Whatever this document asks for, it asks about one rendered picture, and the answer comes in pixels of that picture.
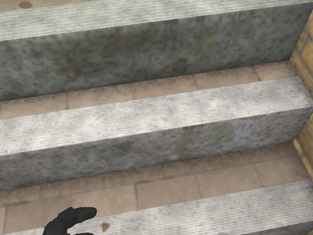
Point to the robot left hand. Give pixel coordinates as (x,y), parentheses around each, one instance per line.
(67,219)

